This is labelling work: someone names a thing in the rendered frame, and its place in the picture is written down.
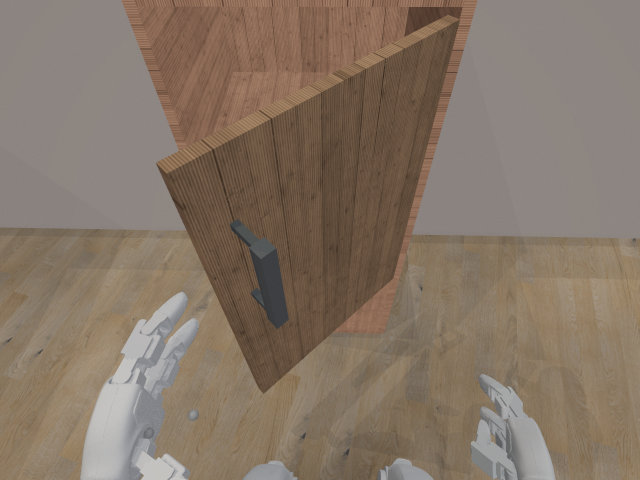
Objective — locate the cupboard door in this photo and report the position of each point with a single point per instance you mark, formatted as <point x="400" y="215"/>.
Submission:
<point x="328" y="176"/>

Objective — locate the robot right shin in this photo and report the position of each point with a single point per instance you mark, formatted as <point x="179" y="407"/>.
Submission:
<point x="402" y="461"/>

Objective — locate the robot right hand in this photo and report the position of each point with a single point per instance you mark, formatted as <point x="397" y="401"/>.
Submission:
<point x="521" y="452"/>

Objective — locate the handle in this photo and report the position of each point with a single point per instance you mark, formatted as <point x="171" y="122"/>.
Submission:
<point x="266" y="264"/>

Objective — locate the robot left hand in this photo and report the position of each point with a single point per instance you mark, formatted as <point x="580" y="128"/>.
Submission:
<point x="130" y="401"/>

